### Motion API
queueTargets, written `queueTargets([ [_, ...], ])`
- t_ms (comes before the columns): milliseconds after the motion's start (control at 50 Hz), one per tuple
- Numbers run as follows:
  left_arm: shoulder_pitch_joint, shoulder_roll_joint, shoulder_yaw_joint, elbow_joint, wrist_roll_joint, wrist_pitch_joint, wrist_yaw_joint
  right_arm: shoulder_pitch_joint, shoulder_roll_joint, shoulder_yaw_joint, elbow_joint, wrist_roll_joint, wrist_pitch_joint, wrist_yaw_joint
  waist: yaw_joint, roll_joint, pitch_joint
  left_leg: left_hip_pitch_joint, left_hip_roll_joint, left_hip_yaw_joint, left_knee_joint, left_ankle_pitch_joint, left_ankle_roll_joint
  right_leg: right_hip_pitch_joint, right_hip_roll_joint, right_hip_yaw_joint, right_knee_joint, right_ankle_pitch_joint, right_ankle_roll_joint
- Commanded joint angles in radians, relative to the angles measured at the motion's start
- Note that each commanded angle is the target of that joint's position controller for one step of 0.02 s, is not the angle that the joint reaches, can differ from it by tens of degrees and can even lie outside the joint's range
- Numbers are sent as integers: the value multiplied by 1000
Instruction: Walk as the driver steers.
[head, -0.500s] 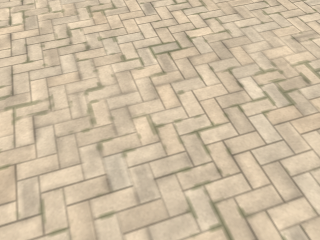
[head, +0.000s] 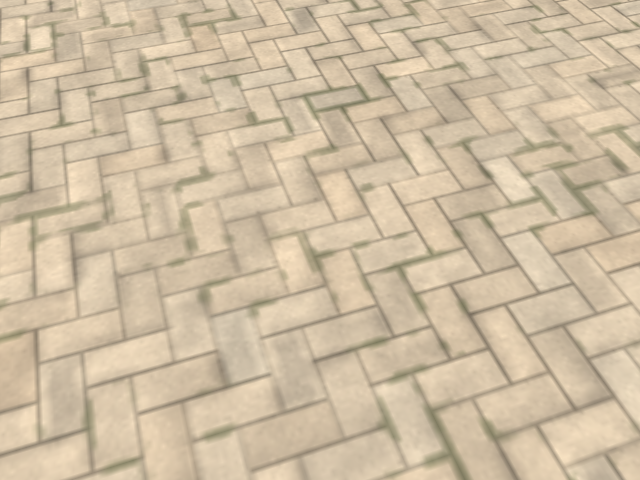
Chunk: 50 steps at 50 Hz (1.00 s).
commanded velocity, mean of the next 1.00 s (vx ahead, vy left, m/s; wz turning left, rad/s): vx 0.41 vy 0.00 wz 0.00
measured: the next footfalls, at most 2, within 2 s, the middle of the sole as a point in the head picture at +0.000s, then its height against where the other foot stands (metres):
left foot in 0.66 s outside the picture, level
right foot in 1.22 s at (382, 368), level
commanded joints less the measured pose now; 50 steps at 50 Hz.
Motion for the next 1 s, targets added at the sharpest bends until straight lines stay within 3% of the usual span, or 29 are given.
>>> queueTargets([
  [20, 11, 102, 19, -26, -5, -14, 2, 93, -136, -31, -19, 12, 0, -12, -10, 72, 87, -144, 59, -106, -171, -400, 86, -67, 46, -58, 16, -338, -45],
  [60, -40, 69, 15, -57, -7, -47, -14, 143, -194, -55, -19, 24, -13, -12, -36, 169, 139, -115, 223, -322, -286, -535, 177, -187, 42, -104, 194, -238, -44],
  [80, -58, 59, 12, -70, -8, -64, -23, 139, -216, -66, -23, 27, -22, -11, -37, 189, 173, -131, 310, -419, -327, -527, 223, -224, -6, -84, 284, -186, -53],
  [100, -59, 56, 13, -79, -15, -77, -32, 118, -206, -67, -33, 23, -30, -8, -23, 180, 192, -130, 340, -445, -334, -480, 236, -255, -37, -65, 312, -203, -67],
  [140, -11, 55, 15, -75, -29, -97, -43, 54, -184, -65, -60, 29, -38, 4, 24, 157, 190, -139, 286, -341, -279, -353, 186, -169, -49, -71, 152, -234, -92],
  [180, 165, 78, 37, 5, -24, -100, -45, 17, -175, -64, -83, 35, -37, 15, 84, 92, 121, -261, 158, -180, -126, -199, 132, 157, 32, -133, -15, -73, -76],
  [200, 287, 127, 57, 32, -19, -101, -43, -15, -153, -55, -101, 28, -45, 20, 133, -28, 71, -348, 81, -77, 124, -25, 90, 293, -64, 36, -95, -98, -104],
  [220, 429, 252, 86, 43, -26, -106, -45, -21, -83, -37, -143, 21, -62, 18, 164, -302, -8, -554, -49, 45, 486, -89, 24, 451, -295, 471, -270, -218, -239],
  [240, 423, 211, 64, 40, -4, -126, -51, -55, -83, -38, -164, 40, -81, 19, 146, -248, -20, -647, -47, -102, 730, -226, 36, 422, -405, 723, -354, -300, -320],
  [260, 328, 156, 44, 10, -3, -143, -49, -73, -102, -43, -177, 61, -94, 28, 96, -143, 57, -737, 10, -151, 836, -161, 69, 388, -403, 638, -340, -288, -300],
  [280, 262, 117, 30, -15, -4, -150, -52, -75, -108, -45, -172, 59, -103, 37, 68, -89, 72, -749, 51, -148, 841, -60, 92, 359, -352, 501, -338, -235, -260],
  [300, 220, 107, 22, -29, -3, -150, -57, -83, -123, -55, -172, 46, -110, 39, 45, -50, 87, -743, 82, -136, 786, 26, 101, 329, -313, 391, -348, -133, -226],
  [340, 232, 68, 5, -32, 4, -137, -55, -93, -145, -73, -171, 32, -105, 49, 29, -67, 75, -660, 108, -104, 679, 112, 91, 291, -238, 214, -359, 85, -176],
  [380, 281, 86, 3, -25, 7, -126, -41, -124, -108, -68, -181, 29, -89, 59, 30, -63, 72, -649, 104, -66, 607, 150, 60, 276, -218, 137, -370, 216, -181],
  [460, 283, 142, 9, -49, 11, -116, -18, -338, -66, -44, -268, 24, -84, 65, 60, -56, 117, -585, 72, -19, 290, 285, 23, 180, -196, 52, -415, 251, -186],
  [560, 340, 161, 26, -35, -12, -113, -15, -450, -104, -42, -320, 33, -86, 86, 60, -73, 140, -512, 39, -14, 104, 332, 62, 271, -248, 16, -404, 298, -171],
  [600, 316, 178, 35, -42, -9, -105, -15, -403, -140, -58, -319, 32, -91, 93, 12, -90, 86, -419, 9, -3, 77, 290, 96, 341, -265, -5, -309, 532, -148],
  [620, 301, 190, 41, -47, -3, -98, -16, -325, -169, -73, -302, 32, -91, 91, -35, -113, 21, -305, -25, 19, 89, 266, 115, 357, -261, -21, -208, 722, -135],
  [640, 283, 183, 39, -54, 3, -88, -17, -162, -207, -98, -253, 34, -88, 87, -118, -115, -75, -103, -62, 41, 92, 252, 140, 320, -224, -55, -17, 842, -111],
  [660, 271, 164, 28, -72, 12, -85, -20, 16, -256, -119, -206, 34, -82, 78, -193, -86, -184, 185, 21, -56, 111, 224, 181, 133, -180, -75, 247, 691, -78],
  [680, 403, 15, -12, -90, 11, -102, -35, 136, -362, -141, -175, 7, -79, 75, -130, 190, -372, 556, 307, -567, 3, -35, 353, -246, 8, -79, 688, 142, -12],
  [700, 373, 32, -10, -77, -10, -138, -44, 118, -290, -116, -173, 6, -80, 79, -131, 220, -428, 553, 369, -864, -209, -127, 368, -364, 55, 90, 865, -301, -29],
  [720, 258, 118, 15, -122, -41, -158, -48, 11, -235, -97, -183, 12, -88, 80, -105, 186, -243, 407, 335, -723, -226, -122, 302, -463, -9, 92, 925, -259, -53],
  [740, 182, 142, 19, -147, -47, -166, -42, -95, -191, -83, -209, 12, -94, 81, -73, 98, -144, 234, 303, -562, -239, -19, 268, -448, -69, 63, 890, -161, -68],
  [760, 151, 143, 28, -150, -33, -162, -31, -162, -158, -72, -215, 3, -100, 87, -36, 34, -82, 77, 263, -435, -265, 98, 247, -394, -113, 46, 823, -85, -70],
  [800, 201, 104, 35, -139, -17, -130, -22, -193, -117, -60, -202, -9, -108, 95, 26, 75, -55, -74, 197, -296, -314, 169, 225, -271, -159, 52, 728, -25, -72],
  [840, 198, 82, 36, -144, -15, -109, -19, -152, -131, -62, -177, -5, -110, 87, 39, 74, -22, -128, 181, -234, -354, 210, 242, -273, -168, 33, 665, -9, -62],
  [920, 19, 105, 47, -211, 3, -106, -19, -63, -182, -70, -152, -5, -105, 55, 8, 41, 33, -66, 187, -199, -392, 258, 250, -443, -178, 25, 438, 181, -19],
  [1000, -127, 84, 38, -251, -2, -119, -36, 5, -195, -71, -140, 7, -96, 39, -35, 47, 46, -20, 155, -123, -394, 289, 214, -411, -131, -20, 182, 357, -10],
])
